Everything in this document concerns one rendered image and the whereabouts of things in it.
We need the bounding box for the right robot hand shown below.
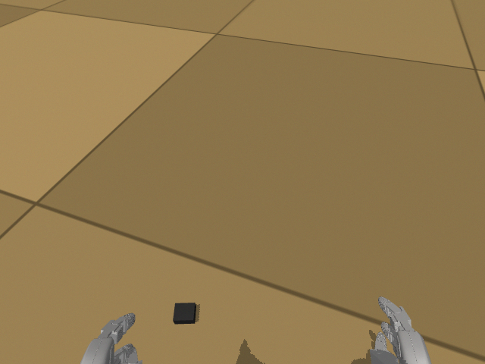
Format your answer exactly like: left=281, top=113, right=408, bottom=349
left=370, top=297, right=431, bottom=364

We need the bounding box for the left robot hand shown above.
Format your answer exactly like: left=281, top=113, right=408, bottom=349
left=80, top=313, right=142, bottom=364

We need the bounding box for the small box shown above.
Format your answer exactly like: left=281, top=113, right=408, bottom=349
left=173, top=303, right=196, bottom=324

